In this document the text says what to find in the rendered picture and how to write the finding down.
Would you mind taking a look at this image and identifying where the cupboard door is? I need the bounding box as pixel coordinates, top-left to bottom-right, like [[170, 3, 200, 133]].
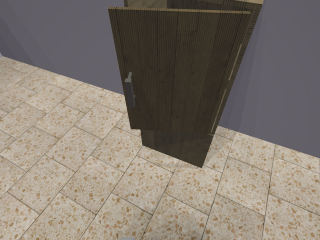
[[108, 6, 251, 134]]

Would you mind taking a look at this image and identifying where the handle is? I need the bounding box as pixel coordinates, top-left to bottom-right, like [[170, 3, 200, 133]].
[[124, 72, 135, 108]]

